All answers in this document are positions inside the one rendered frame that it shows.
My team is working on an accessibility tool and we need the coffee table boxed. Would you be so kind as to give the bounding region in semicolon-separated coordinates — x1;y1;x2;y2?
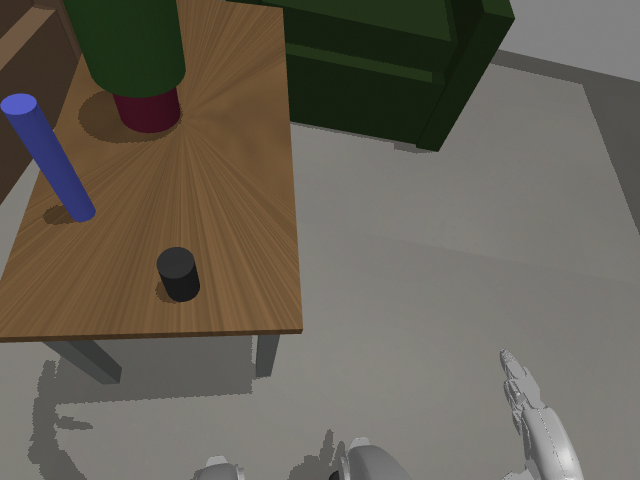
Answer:
0;0;303;385

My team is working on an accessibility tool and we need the right robot hand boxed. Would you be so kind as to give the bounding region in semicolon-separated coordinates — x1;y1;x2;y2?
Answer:
500;349;584;480

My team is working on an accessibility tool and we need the armchair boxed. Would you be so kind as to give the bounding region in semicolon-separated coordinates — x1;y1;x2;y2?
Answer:
226;0;515;152

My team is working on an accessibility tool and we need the sofa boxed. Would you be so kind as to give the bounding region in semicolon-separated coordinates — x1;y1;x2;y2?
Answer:
0;0;82;205

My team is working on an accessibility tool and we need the potted plant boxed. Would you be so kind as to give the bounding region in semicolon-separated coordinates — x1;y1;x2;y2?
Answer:
63;0;186;133

